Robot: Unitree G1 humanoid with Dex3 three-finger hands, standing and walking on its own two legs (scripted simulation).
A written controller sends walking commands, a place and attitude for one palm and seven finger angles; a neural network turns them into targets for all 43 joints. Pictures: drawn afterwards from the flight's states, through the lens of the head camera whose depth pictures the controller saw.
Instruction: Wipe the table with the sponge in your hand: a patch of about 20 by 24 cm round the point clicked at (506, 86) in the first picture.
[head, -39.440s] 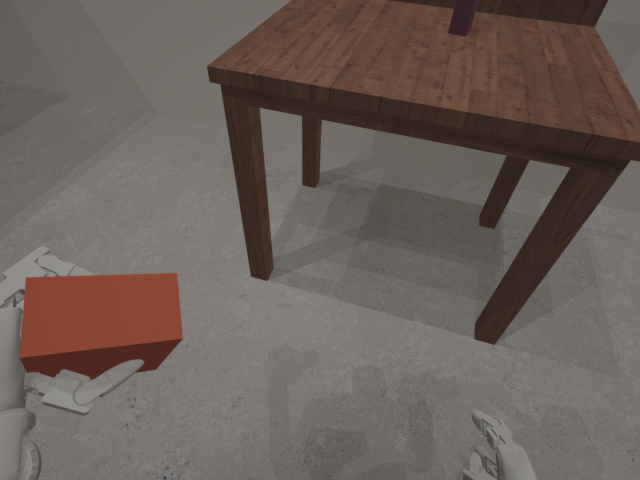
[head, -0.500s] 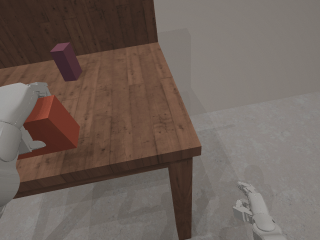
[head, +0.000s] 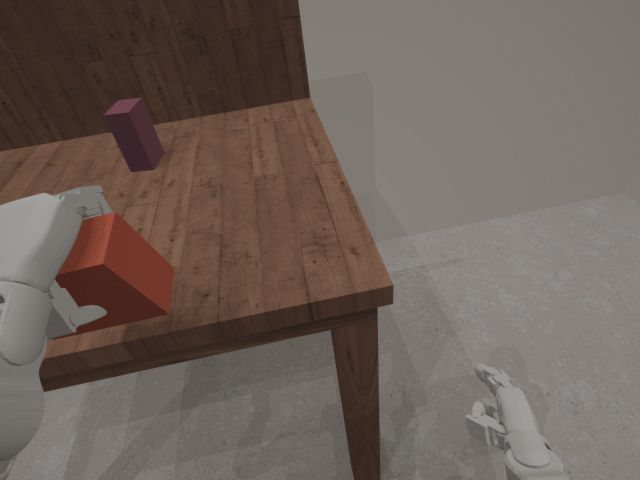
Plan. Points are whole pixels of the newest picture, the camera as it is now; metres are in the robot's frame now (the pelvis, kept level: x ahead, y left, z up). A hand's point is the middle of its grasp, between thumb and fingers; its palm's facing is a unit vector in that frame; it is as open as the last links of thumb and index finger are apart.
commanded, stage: bring the sponge back beside the body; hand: left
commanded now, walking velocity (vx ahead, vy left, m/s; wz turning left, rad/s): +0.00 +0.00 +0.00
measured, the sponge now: (93, 288) +0.21 +0.29 +0.20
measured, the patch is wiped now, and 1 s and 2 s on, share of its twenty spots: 0.90 0.90 0.90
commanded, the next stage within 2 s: step back with the hand held close in 0.24 s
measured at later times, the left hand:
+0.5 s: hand (127, 245) +0.23 +0.24 +0.24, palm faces +0.40 -0.71 -0.58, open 9.8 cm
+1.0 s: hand (109, 272) +0.17 +0.20 +0.27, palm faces +0.40 -0.80 -0.44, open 9.8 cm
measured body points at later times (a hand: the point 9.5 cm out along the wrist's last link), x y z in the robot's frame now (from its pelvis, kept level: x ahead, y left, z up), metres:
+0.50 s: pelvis +0.01 +0.01 +0.00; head -0.01 -0.02 +0.45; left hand +0.21 +0.28 +0.27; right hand +0.25 -0.18 -0.06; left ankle +0.04 +0.12 -0.74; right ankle +0.03 -0.10 -0.74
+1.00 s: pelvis -0.05 +0.01 -0.01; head -0.05 -0.01 +0.44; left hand +0.15 +0.25 +0.29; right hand +0.09 -0.25 -0.11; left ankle -0.04 +0.18 -0.73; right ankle +0.00 -0.09 -0.74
